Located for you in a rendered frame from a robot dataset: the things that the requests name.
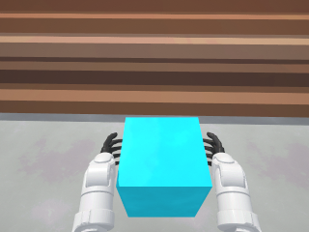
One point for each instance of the robot right forearm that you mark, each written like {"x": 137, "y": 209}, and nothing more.
{"x": 235, "y": 211}

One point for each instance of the robot left hand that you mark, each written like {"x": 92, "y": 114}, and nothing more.
{"x": 107, "y": 146}

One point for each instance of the robot right hand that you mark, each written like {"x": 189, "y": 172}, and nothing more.
{"x": 216, "y": 146}

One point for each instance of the robot left forearm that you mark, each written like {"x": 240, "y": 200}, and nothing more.
{"x": 96, "y": 203}

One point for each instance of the carton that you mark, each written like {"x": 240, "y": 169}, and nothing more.
{"x": 163, "y": 169}

